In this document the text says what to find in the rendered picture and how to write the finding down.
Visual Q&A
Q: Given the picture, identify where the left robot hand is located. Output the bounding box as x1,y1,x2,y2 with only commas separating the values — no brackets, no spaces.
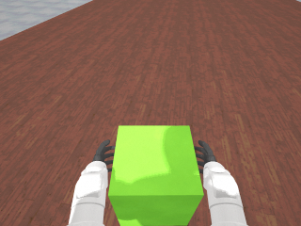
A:
92,139,116,172

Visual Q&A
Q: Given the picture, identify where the right robot hand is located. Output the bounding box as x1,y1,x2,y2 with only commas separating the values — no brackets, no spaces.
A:
194,140,216,174

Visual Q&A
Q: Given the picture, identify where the left robot forearm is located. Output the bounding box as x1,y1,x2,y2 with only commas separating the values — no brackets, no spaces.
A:
67,161,108,226

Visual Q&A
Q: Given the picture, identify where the carton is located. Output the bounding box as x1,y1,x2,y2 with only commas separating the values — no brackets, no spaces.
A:
108,125,204,226

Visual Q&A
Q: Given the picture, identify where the right robot forearm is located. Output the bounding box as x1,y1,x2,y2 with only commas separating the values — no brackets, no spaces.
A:
203,161,248,226

